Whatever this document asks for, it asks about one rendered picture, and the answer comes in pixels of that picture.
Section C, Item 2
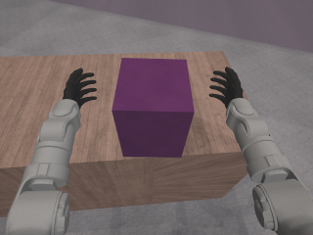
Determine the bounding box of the robot right forearm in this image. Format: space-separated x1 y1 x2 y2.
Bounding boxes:
226 98 313 202

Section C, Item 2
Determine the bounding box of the carton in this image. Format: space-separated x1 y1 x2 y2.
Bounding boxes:
112 58 195 158

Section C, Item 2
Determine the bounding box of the robot right upper arm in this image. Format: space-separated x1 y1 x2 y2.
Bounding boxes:
252 178 313 235

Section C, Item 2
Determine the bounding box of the robot left hand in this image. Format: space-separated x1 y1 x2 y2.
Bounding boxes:
63 68 97 110

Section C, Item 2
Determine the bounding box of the robot right hand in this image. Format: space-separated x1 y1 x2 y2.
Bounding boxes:
209 67 244 109

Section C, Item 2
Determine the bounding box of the pedestal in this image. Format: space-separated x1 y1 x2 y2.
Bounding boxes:
0 51 248 217

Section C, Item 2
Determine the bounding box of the robot left forearm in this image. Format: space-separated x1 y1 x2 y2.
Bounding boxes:
5 99 81 235

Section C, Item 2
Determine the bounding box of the robot left upper arm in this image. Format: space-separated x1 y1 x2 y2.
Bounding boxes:
7 190 70 235

